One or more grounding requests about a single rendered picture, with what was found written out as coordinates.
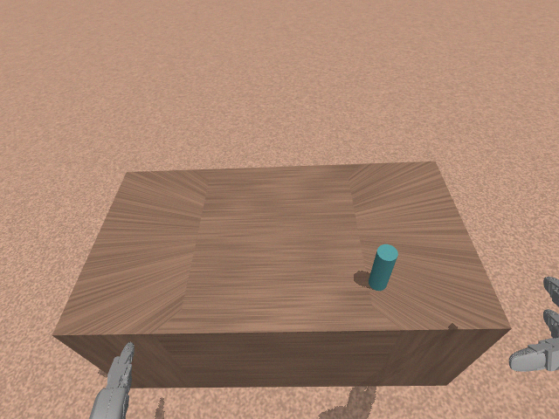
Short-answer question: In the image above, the right robot hand can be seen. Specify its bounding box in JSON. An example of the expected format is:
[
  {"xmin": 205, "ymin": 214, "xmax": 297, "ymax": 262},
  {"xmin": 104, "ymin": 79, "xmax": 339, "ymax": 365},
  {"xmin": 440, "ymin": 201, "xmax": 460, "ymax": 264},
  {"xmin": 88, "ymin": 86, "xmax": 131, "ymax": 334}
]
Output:
[{"xmin": 509, "ymin": 277, "xmax": 559, "ymax": 372}]

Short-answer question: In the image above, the left robot hand can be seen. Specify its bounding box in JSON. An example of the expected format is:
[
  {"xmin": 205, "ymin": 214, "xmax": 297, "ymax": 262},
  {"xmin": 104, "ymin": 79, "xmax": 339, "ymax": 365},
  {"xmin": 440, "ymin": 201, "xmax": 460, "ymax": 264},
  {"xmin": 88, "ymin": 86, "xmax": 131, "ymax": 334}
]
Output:
[{"xmin": 89, "ymin": 342, "xmax": 135, "ymax": 419}]

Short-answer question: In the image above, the can can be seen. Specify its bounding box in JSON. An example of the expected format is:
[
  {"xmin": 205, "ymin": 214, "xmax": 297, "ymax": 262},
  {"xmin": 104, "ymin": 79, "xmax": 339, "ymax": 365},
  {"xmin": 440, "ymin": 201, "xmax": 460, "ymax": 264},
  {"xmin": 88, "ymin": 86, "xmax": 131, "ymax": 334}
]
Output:
[{"xmin": 369, "ymin": 244, "xmax": 398, "ymax": 291}]

